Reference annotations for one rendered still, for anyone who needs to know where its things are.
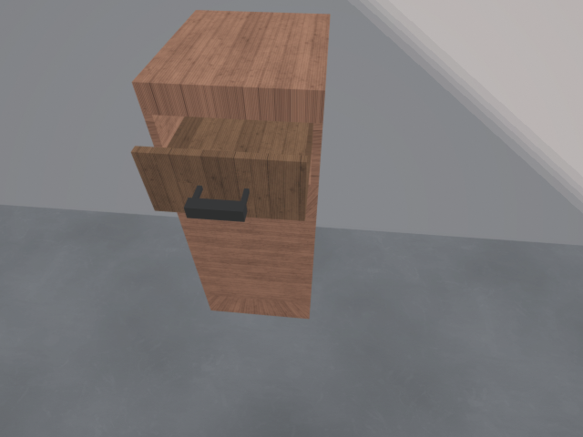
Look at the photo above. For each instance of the cabinet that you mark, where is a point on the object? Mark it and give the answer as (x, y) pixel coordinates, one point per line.
(255, 66)

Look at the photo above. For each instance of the handle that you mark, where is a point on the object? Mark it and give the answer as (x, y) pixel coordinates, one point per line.
(217, 209)

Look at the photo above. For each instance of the drawer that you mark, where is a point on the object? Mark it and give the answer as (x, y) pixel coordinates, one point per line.
(224, 156)

